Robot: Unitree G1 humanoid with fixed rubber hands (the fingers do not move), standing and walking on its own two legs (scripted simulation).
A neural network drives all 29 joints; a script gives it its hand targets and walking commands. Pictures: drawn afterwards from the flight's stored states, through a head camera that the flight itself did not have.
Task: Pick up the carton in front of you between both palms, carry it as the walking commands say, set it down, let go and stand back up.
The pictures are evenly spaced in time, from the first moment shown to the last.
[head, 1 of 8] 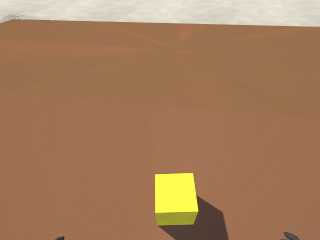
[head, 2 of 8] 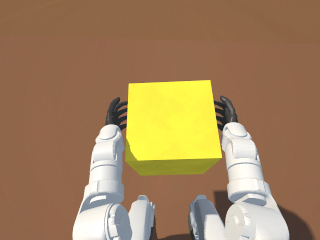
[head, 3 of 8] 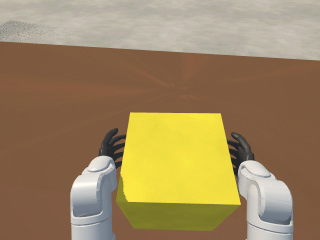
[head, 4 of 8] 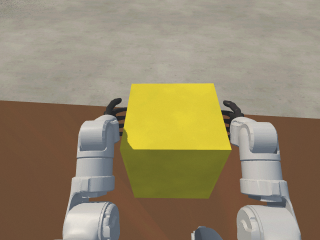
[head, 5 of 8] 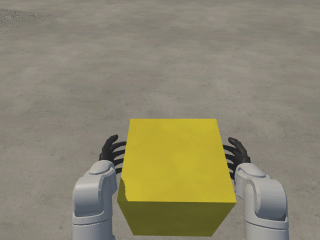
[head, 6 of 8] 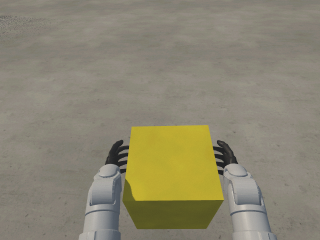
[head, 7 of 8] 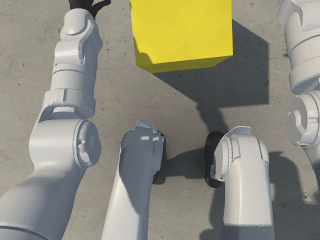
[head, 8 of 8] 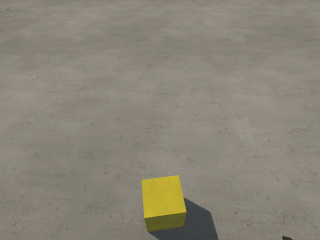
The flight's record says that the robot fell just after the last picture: no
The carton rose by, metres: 0.70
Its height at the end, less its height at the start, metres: -0.49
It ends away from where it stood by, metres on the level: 6.43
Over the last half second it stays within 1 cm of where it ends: yes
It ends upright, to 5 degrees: yes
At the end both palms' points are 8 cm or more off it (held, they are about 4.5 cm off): yes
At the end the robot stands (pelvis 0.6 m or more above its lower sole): yes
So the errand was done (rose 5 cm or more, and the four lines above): yes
